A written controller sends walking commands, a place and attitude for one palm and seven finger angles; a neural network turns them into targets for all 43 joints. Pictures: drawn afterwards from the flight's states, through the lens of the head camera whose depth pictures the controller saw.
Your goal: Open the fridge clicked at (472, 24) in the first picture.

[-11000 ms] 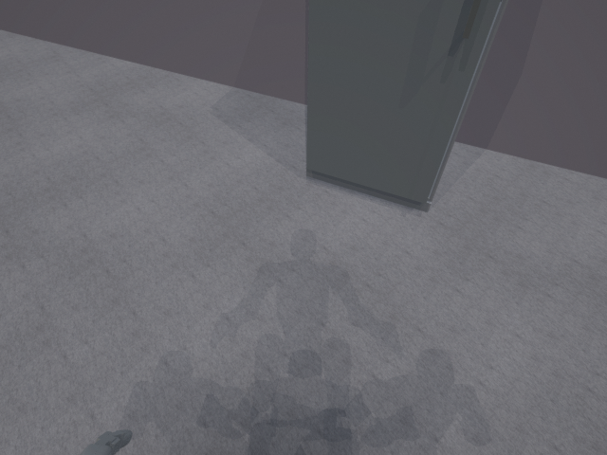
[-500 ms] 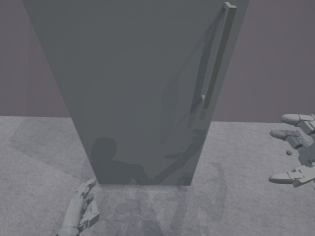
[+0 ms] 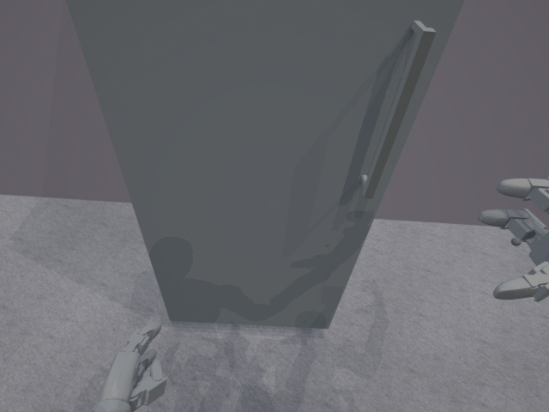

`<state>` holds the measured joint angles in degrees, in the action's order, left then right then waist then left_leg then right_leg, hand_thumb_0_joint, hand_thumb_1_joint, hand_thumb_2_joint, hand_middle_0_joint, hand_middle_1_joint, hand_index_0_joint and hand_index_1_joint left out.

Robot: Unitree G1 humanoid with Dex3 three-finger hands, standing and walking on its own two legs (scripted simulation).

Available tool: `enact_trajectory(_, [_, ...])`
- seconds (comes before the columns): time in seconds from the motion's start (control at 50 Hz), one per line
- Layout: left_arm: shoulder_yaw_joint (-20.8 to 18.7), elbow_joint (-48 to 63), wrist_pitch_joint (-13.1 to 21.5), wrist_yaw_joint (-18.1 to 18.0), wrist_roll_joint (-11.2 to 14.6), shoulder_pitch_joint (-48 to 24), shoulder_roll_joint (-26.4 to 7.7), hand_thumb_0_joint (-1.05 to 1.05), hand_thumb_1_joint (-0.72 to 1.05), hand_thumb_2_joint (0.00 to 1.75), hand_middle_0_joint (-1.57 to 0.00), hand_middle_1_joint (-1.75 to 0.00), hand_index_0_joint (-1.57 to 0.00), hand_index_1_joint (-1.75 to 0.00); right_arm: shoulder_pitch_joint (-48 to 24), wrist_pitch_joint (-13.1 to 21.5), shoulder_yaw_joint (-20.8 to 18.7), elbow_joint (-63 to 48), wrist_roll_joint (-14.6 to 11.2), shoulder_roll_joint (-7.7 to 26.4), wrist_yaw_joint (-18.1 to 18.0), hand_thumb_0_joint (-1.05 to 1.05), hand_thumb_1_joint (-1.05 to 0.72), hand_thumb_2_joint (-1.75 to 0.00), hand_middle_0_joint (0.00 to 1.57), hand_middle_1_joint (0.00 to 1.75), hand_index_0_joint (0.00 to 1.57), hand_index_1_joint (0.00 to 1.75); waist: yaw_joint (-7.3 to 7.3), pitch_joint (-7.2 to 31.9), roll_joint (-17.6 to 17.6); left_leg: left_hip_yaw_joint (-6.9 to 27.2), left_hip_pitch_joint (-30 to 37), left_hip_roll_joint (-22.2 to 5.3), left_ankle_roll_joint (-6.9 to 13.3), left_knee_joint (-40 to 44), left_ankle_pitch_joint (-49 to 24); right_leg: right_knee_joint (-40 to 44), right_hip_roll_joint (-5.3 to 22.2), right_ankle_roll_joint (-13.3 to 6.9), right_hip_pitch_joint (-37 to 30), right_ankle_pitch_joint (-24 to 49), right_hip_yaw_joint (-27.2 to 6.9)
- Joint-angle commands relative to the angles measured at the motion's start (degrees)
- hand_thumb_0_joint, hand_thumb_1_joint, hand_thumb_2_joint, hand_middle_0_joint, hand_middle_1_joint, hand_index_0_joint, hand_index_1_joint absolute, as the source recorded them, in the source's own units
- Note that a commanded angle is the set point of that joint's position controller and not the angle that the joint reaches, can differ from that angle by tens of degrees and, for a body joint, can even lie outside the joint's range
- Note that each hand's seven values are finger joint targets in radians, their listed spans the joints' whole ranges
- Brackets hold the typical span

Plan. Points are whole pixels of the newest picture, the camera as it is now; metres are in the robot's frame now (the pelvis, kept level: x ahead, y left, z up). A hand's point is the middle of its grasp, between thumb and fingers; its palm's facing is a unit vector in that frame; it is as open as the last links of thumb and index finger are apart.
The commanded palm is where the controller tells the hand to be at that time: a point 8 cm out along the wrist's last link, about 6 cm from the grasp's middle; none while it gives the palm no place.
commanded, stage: raise the hand to about handle height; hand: right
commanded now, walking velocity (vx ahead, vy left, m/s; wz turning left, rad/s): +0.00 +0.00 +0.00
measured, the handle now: (389, 122) +0.54 -0.19 +0.19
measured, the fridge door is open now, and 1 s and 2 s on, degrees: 0 0 0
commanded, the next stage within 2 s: move the hooked fingers beside the handle in 0.32 s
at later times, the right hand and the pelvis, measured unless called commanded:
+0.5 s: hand (504, 244) +0.28 -0.26 +0.18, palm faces +0.10 +0.99 -0.06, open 14.0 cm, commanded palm +0.25 -0.30 +0.19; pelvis +0.00 +0.02 +0.00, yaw +0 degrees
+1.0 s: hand (482, 209) +0.33 -0.26 +0.19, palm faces +0.06 +1.00 -0.04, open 14.0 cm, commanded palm +0.31 -0.30 +0.19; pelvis +0.00 +0.00 +0.00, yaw +1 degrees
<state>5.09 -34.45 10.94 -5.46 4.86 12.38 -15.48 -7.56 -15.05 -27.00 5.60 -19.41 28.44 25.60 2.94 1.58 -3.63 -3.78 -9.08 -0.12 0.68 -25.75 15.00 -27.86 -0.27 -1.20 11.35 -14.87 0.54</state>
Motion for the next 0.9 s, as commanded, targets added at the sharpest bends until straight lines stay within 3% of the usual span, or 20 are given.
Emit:
enact_trajectory(0.0, [-3.0, 10.1, 3.6, -0.3, -0.1, -8.9, -5.8, 0.0, 0.9, 0.9, -0.2, -0.3, -0.2, -0.3, -14.9, 6.0, -9.2, -13.0, -2.5, 17.1, -1.2, 0.0, 0.5, -0.3, 0.3, 1.2, 0.3, 1.2, 1.26, 10.5, 1.5, 1.2, 1.2, 0.5, 0.6, 2.6, -15.1, 2.6, -0.2, -0.6, -4.9, 13.4, -2.2])
enact_trajectory(0.06, [-3.2, 9.7, 3.7, -0.7, 0.1, -8.5, -5.5, 0.0, 0.9, 0.9, -0.2, -0.3, -0.2, -0.3, -17.1, 6.2, -8.0, -13.5, -1.3, 16.2, -2.6, 0.0, 0.5, -0.3, 0.3, 1.2, 0.3, 1.2, 0.72, 10.0, -3.4, 1.3, 0.0, 0.4, 0.7, 2.6, -14.7, 2.6, -0.3, -0.6, -5.9, 13.2, -1.6])
enact_trajectory(0.12, [-3.2, 9.6, 3.6, -1.1, 0.1, -8.6, -5.4, 0.0, 0.9, 0.9, -0.2, -0.3, -0.2, -0.3, -19.1, 5.6, -5.9, -14.5, -0.3, 15.2, -3.2, 0.0, 0.5, -0.3, 0.3, 1.2, 0.3, 1.2, 0.05, 9.3, -5.0, 2.2, -0.2, -0.1, 0.6, 3.1, -14.1, 2.4, -0.2, -0.7, -6.0, 12.1, -1.3])
enact_trajectory(0.16, [-3.1, 9.5, 3.6, -1.4, 0.2, -8.3, -5.5, 0.0, 0.9, 0.9, -0.2, -0.3, -0.2, -0.3, -18.9, 5.5, -4.7, -13.8, -0.2, 14.2, -2.8, 0.0, 0.5, -0.3, 0.3, 1.2, 0.3, 1.2, -0.35, 9.0, -3.5, 2.1, -0.3, 0.0, 0.3, 3.2, -13.9, 2.4, -0.2, -0.8, -6.1, 11.7, -1.4])
enact_trajectory(0.18, [-3.2, 9.5, 3.5, -1.5, 0.1, -8.4, -5.5, 0.0, 0.9, 0.9, -0.2, -0.3, -0.2, -0.3, -18.0, 5.6, -4.9, -13.7, -0.6, 14.4, -2.5, 0.0, 0.5, -0.3, 0.3, 1.2, 0.3, 1.2, -0.22, 9.2, -0.4, 2.8, 0.8, -0.3, 0.1, 3.2, -15.1, 1.8, 0.1, -0.9, -5.5, 12.1, -1.4])
enact_trajectory(0.22, [-3.2, 9.3, 3.4, -1.6, 0.2, -8.2, -5.7, 0.0, 0.9, 0.9, -0.2, -0.3, -0.2, -0.3, -17.1, 5.3, -5.5, -11.7, -0.8, 14.7, -1.9, 0.0, 0.5, -0.3, 0.3, 1.2, 0.3, 1.2, -0.16, 9.6, 1.6, 2.6, 0.6, -0.1, -0.3, 2.9, -15.5, 1.8, -0.1, -1.1, -5.1, 11.7, -1.4])
enact_trajectory(0.32, [-3.1, 9.5, 3.0, -1.5, 0.4, -9.0, -5.7, 0.0, 0.9, 0.9, -0.2, -0.3, -0.2, -0.3, -16.4, 4.4, -6.4, -9.7, -1.2, 15.6, -1.6, 0.0, 0.5, -0.3, 0.3, 1.2, 0.3, 1.2, 0.36, 8.2, 0.0, 3.2, -0.2, -0.5, -0.3, 3.1, -13.0, 1.7, -0.2, -0.8, -3.6, 9.9, -1.4])
enact_trajectory(0.4, [-3.1, 10.0, 3.1, -1.3, 0.3, -9.1, -5.7, 0.0, 0.9, 0.9, -0.2, -0.3, -0.2, -0.3, -16.6, 4.5, -6.6, -10.2, -1.2, 15.8, -2.1, 0.0, 0.5, -0.3, 0.3, 1.2, 0.3, 1.2, 0.46, 8.7, 1.3, 3.3, 0.0, -0.5, -0.4, 2.9, -12.7, 1.5, -0.2, -0.9, -3.3, 9.9, -1.6])
enact_trajectory(0.42, [-3.1, 9.7, 3.1, -1.4, 0.4, -9.0, -5.7, 0.0, 0.9, 0.9, -0.2, -0.3, -0.2, -0.3, -18.8, 5.0, -6.4, -10.8, -0.8, 16.4, -2.3, 0.0, 0.5, -0.3, 0.3, 1.2, 0.3, 1.2, -0.09, 9.5, 0.7, 3.2, 0.1, -0.3, -0.5, 2.9, -13.0, 1.5, -0.2, -1.0, -3.9, 10.3, -1.5])
enact_trajectory(0.44, [-3.0, 9.8, 3.2, -1.5, 0.4, -9.0, -5.5, 0.0, 0.9, 0.9, -0.2, -0.3, -0.2, -0.3, -20.4, 5.3, -5.0, -11.2, -0.8, 14.9, -2.4, 0.0, 0.5, -0.3, 0.3, 1.2, 0.3, 1.2, -0.39, 9.5, -0.3, 2.9, -0.4, -0.2, -0.4, 2.7, -13.2, 1.5, -0.3, -1.0, -4.7, 10.5, -1.4])
enact_trajectory(0.48, [-3.2, 9.0, 3.2, -1.7, 0.3, -8.2, -5.7, 0.0, 0.9, 0.9, -0.2, -0.3, -0.2, -0.3, -21.4, 5.8, -5.6, -8.5, -0.8, 16.3, -2.6, 0.0, 0.5, -0.3, 0.3, 1.2, 0.3, 1.2, -0.72, 8.2, 2.1, 3.2, -1.0, -0.1, -0.5, 3.3, -12.4, 1.3, 0.0, -1.0, -4.0, 10.0, -1.5])
enact_trajectory(0.56, [-2.9, 8.8, 3.7, -2.2, 0.4, -8.0, -5.5, 0.0, 0.9, 0.9, -0.2, -0.3, -0.2, -0.3, -25.8, 6.8, -2.4, -7.4, 0.1, 13.8, -2.7, 0.0, 0.5, -0.3, 0.3, 1.2, 0.3, 1.2, -1.3, 8.7, -2.8, 2.4, -2.6, 0.1, 0.2, 3.2, -10.2, 2.1, -0.4, -0.9, -5.4, 8.5, -1.9])
enact_trajectory(0.6, [-3.1, 8.1, 3.4, -2.3, 0.4, -7.4, -6.0, 0.0, 0.9, 0.9, -0.2, -0.3, -0.2, -0.3, -27.1, 6.7, -2.8, -4.3, 0.4, 15.1, -2.8, 0.0, 0.5, -0.3, 0.3, 1.2, 0.3, 1.2, -1.54, 9.0, 0.5, 3.0, -1.9, -0.2, -0.1, 3.3, -10.0, 1.8, -0.1, -1.0, -4.0, 8.1, -2.0])
enact_trajectory(0.68, [-3.2, 8.2, 3.0, -2.2, 0.3, -7.2, -6.3, 0.0, 0.9, 0.9, -0.2, -0.3, -0.2, -0.3, -26.9, 6.3, -3.6, -1.3, 0.9, 16.5, -2.8, 0.0, 0.5, -0.3, 0.3, 1.2, 0.3, 1.2, -0.83, 10.3, 0.7, 2.9, -0.8, -0.3, 0.1, 2.8, -11.1, 1.6, -0.1, -0.9, -3.4, 9.3, -1.8])
enact_trajectory(0.76, [-3.1, 8.4, 3.0, -2.0, 0.4, -6.9, -6.1, 0.0, 0.9, 0.9, -0.2, -0.3, -0.2, -0.3, -31.3, 7.4, -2.6, -0.7, 1.4, 15.8, -3.3, 0.0, 0.5, -0.3, 0.3, 1.2, 0.3, 1.2, -1.19, 11.1, -1.2, 2.0, -1.7, 0.1, 0.6, 2.3, -11.7, 2.2, -0.1, -0.8, -4.6, 10.1, -2.2])
enact_trajectory(0.78, [-3.2, 8.6, 2.9, -1.9, 0.2, -6.7, -6.2, 0.0, 0.9, 0.9, -0.2, -0.3, -0.2, -0.3, -30.1, 7.7, -2.8, -0.1, 1.0, 15.9, -3.4, 0.0, 0.5, -0.3, 0.3, 1.2, 0.3, 1.2, -0.9, 11.6, 0.9, 2.1, -0.8, 0.1, 0.6, 2.2, -12.4, 2.0, 0.0, -0.9, -4.2, 10.7, -2.2])
enact_trajectory(0.8, [-3.2, 8.6, 2.9, -1.8, 0.2, -6.6, -6.3, 0.0, 0.9, 0.9, -0.2, -0.3, -0.2, -0.3, -31.4, 8.1, -3.6, -0.7, 1.3, 17.0, -3.5, 0.0, 0.5, -0.3, 0.3, 1.2, 0.3, 1.2, -0.9, 12.2, -0.8, 2.2, -0.7, 0.0, 0.6, 2.1, -13.0, 2.1, 0.1, -0.9, -4.5, 11.1, -2.0])
enact_trajectory(0.86, [-3.3, 8.8, 2.9, -1.7, 0.2, -6.2, -6.1, 0.0, 0.9, 0.9, -0.2, -0.3, -0.2, -0.3, -32.2, 8.6, -2.0, -1.7, 1.8, 15.1, -3.9, 0.0, 0.5, -0.3, 0.3, 1.2, 0.3, 1.2, -1.09, 13.3, -2.6, 1.5, -1.1, 0.3, 0.9, 1.5, -14.2, 2.4, 0.1, -0.6, -5.9, 12.7, -2.0])
enact_trajectory(0.88, [-3.3, 8.7, 2.7, -1.6, 0.1, -6.0, -6.1, 0.0, 0.9, 0.9, -0.2, -0.3, -0.2, -0.3, -31.8, 8.6, -1.8, -1.2, 1.8, 15.0, -4.1, 0.0, 0.5, -0.3, 0.3, 1.2, 0.3, 1.2, -0.93, 13.0, -1.4, 1.5, -0.8, 0.3, 1.0, 1.7, -14.6, 2.2, 0.3, -0.6, -5.6, 13.2, -2.0])
